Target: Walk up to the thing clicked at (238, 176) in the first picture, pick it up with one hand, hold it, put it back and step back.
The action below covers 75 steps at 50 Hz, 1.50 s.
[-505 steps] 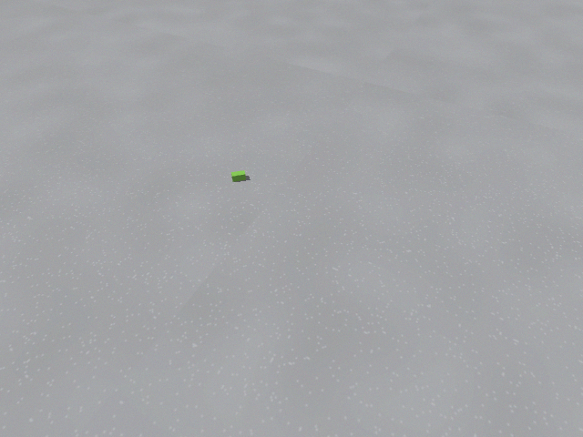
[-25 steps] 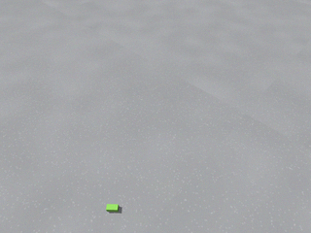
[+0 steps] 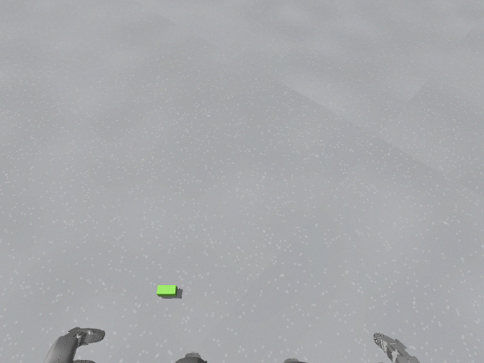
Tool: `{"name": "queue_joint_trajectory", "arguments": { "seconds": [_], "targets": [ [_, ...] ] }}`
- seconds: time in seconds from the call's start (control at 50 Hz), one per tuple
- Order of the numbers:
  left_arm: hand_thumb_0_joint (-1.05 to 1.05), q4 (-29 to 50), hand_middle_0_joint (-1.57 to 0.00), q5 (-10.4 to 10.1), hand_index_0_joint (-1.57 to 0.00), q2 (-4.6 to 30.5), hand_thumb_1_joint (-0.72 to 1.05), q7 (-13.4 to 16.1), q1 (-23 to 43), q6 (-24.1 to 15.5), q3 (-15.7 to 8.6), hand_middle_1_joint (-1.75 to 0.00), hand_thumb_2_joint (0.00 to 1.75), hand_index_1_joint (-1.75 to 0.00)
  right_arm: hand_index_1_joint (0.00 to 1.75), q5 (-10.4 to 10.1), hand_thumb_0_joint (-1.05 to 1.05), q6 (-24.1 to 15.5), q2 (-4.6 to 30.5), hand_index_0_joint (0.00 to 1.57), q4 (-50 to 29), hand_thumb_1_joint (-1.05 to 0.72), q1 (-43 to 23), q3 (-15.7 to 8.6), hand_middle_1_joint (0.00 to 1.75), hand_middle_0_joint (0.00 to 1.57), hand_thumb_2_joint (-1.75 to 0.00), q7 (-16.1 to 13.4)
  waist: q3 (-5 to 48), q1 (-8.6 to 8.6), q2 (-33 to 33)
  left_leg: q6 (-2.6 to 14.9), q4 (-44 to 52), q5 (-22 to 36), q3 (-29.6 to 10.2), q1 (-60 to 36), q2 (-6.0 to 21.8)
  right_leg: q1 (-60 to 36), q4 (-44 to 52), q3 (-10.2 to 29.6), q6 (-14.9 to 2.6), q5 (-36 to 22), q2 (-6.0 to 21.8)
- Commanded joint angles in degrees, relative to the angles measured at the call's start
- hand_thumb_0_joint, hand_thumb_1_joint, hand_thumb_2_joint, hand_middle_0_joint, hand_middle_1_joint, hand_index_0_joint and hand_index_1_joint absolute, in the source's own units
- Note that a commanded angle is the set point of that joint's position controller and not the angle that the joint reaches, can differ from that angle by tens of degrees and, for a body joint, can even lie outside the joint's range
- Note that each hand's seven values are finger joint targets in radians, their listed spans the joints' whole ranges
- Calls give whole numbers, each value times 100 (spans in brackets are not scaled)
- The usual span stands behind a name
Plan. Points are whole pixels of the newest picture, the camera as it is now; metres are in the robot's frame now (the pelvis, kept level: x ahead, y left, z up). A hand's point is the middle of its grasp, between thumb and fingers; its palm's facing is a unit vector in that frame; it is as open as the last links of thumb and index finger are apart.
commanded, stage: rise first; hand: left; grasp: from above
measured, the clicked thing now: (167, 290) +0.42 +0.27 -0.72
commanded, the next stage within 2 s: none
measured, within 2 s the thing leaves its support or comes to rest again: neither
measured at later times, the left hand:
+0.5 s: hand out of the picture +0.13 +0.28 -0.24, palm faces -0.27 -0.81 -0.52, open 12.7 cm
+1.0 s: hand (125, 324) +0.26 +0.31 -0.44, palm faces -0.50 -0.33 -0.80, open 12.2 cm
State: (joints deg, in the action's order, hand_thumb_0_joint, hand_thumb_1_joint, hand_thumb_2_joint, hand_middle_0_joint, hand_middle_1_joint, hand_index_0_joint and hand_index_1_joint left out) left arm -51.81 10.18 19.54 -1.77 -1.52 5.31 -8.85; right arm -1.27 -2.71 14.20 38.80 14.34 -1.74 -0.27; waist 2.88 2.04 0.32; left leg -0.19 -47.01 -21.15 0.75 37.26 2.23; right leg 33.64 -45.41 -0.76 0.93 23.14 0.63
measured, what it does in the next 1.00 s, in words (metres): lowers itself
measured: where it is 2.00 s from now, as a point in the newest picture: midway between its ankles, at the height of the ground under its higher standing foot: outside the picture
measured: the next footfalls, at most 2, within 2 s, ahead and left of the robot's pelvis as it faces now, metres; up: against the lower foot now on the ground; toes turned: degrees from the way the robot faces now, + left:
none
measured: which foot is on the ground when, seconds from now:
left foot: down 0.00-1.00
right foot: down 0.00-1.00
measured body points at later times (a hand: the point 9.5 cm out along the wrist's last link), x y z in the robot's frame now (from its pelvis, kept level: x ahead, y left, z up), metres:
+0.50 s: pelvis -0.02 +0.00 -0.10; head +0.11 +0.02 +0.33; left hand +0.15 +0.32 -0.21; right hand +0.18 -0.25 -0.18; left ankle +0.02 +0.12 -0.70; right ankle -0.01 -0.13 -0.70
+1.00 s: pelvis -0.09 -0.01 -0.31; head +0.13 +0.02 +0.09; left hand +0.29 +0.33 -0.40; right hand +0.04 -0.28 -0.44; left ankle +0.02 +0.12 -0.70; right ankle -0.01 -0.13 -0.70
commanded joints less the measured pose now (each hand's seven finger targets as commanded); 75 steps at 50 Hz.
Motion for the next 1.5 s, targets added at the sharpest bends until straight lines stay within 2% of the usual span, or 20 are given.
{"name": "queue_joint_trajectory", "arguments": {
  "seconds": [0.0,0.16,0.3,0.36,0.44,0.46,0.5,0.52,0.6,0.62,0.68,0.78,0.82,0.86,0.88,0.96,1.0,1.12,1.28,1.48],
  "targets": [
    [0,1380,-34,153,-32,1204,-33,102,-74,-188,-452,-81,78,-82,30,27,0,-446,928,20,-907,-88,-90,-419,30,20,-89,-85,1530,-141,177,59,-180,1109,-45,-403,-155,280,-239,-153,-216,-970,-182],
    [0,2566,-37,409,-34,1165,-38,86,-960,-77,-479,-78,79,-81,30,75,0,-614,862,20,-1179,-92,-166,-426,30,20,-91,-152,1963,-79,407,93,-895,1169,-117,-18,-106,958,-897,-104,-204,-970,-153],
    [0,3000,-37,600,-36,1126,-35,83,-1385,156,-442,-78,76,-80,30,83,0,-716,818,20,-1340,-94,-348,-387,30,20,-91,-153,1968,-69,380,112,-1419,868,-162,634,-109,1545,-1378,-125,-209,-716,-157],
    [0,2889,-39,765,-38,1225,-34,124,-973,90,-432,-77,73,-78,30,99,0,-793,827,20,-1303,-96,-411,-361,30,20,-91,-134,1918,43,298,147,-1857,795,-157,1111,-120,1969,-1730,-106,-195,-709,-148],
    [0,2397,-40,1203,-38,1443,-31,131,-208,-397,-445,-74,73,-76,30,153,0,-914,884,20,-1200,-94,-539,-393,30,20,-91,-71,1889,63,329,141,-2573,244,-222,2087,-125,3089,-2592,-116,-224,-136,-144],
    [0,2355,-40,1349,-39,1530,-30,138,-189,-550,-511,-75,73,-76,30,157,0,-939,917,20,-1184,-93,-540,-413,30,20,-91,-51,2050,6,433,128,-2707,187,-225,2155,-138,3267,-2785,-103,-230,-90,-146],
    [0,2434,-41,1561,-40,1501,-28,93,-229,-831,-364,-76,72,-77,30,140,0,-959,984,20,-1159,-93,-540,-445,30,20,-91,4,2560,-68,528,112,-2971,344,-259,2158,-133,3561,-3151,-100,-241,-147,-160],
    [0,2487,-41,1692,-40,1524,-26,87,-27,-960,-272,-77,71,-77,30,148,0,-966,1023,20,-1168,-92,-585,-483,30,20,-90,27,2698,-9,588,96,-3144,267,-290,2279,-124,3819,-3343,-97,-238,-99,-160],
    [0,2063,-39,2228,-37,2164,-30,265,727,-1435,-615,-78,76,-79,30,135,0,-925,1163,20,-965,-93,-643,-493,30,20,-91,105,3018,-98,669,59,-3782,97,-465,2953,-82,4783,-4162,-144,-255,105,-175],
    [0,2059,-39,2362,-37,2392,-31,339,865,-1524,-745,-78,77,-79,30,123,0,-893,1193,20,-938,-94,-631,-510,30,20,-91,124,3182,-206,742,58,-3922,168,-453,2998,-80,4914,-4302,-138,-262,79,-165],
    [0,1798,-35,2741,-34,2445,-32,537,1009,-1633,-770,-82,78,-82,30,119,0,-784,1246,20,-823,-94,-578,-533,30,20,-91,185,3682,-240,727,63,-4393,473,-463,3178,-89,5181,-4741,-197,-266,-132,-163],
    [0,1351,-39,3174,-39,3001,-28,672,2397,-1833,-805,-78,74,-78,30,174,0,-658,1307,20,-514,-96,-425,-564,30,20,-92,269,4167,-176,623,126,-5197,297,-403,3853,-91,5632,-5233,-239,-251,-7,-194],
    [0,986,-41,3387,-41,3044,-28,657,2833,-1949,-671,-76,74,-76,30,205,0,-613,1284,20,-425,-96,-343,-568,30,20,-92,290,4162,-88,432,168,-5472,-98,-362,4280,-90,5818,-5312,-260,-233,259,-221],
    [0,802,-42,3581,-42,3422,-26,691,3249,-2099,-802,-74,73,-74,30,248,0,-567,1314,20,-346,-96,-272,-543,30,20,-92,296,4239,-141,423,173,-5688,-445,-309,4615,-100,5883,-5432,-257,-235,489,-224],
    [0,669,-42,3678,-41,3369,-27,693,3378,-2169,-698,-73,74,-74,30,270,0,-545,1294,20,-290,-96,-235,-517,30,20,-92,304,4199,-89,452,177,-5782,-564,-286,4762,-106,5924,-5489,-267,-232,557,-230],
    [0,260,-44,4047,-44,3839,-22,765,4016,-2459,-772,-69,71,-70,30,328,0,-433,1321,20,-183,-94,-178,-456,30,20,-91,331,4071,-74,390,203,-6082,-1108,-237,5406,-123,6185,-5664,-323,-231,1067,-275],
    [0,16,-42,4208,-41,4118,-22,843,4140,-2599,-901,-68,74,-69,30,371,0,-362,1318,20,-137,-92,-184,-403,30,20,-91,355,4035,-99,383,217,-6270,-1234,-217,5665,-137,6298,-5770,-329,-237,1273,-304],
    [0,-529,-41,4851,-40,4397,-15,1212,4812,-2997,-861,-61,74,-62,30,517,0,-177,1375,20,54,-86,-186,-276,30,20,-89,439,3688,12,836,189,-6469,-1714,-382,5898,-106,7122,-6338,-550,-284,1599,-348],
    [0,-1050,-46,5530,-44,4506,-11,1810,5500,-3054,-661,-53,68,-55,30,705,0,22,1486,20,275,-88,-161,-193,30,20,-90,529,3539,197,1334,133,-6773,-1676,-556,5939,-106,7900,-6903,-765,-293,1432,-326],
    [0,-1379,-52,6045,-51,4606,-4,2131,5905,-2944,-492,-49,60,-50,30,897,0,219,1516,20,427,-90,-112,-140,30,20,-90,594,3699,351,1483,133,-7273,-1052,-556,5804,-98,8108,-7241,-855,-286,977,-362]
  ]
}}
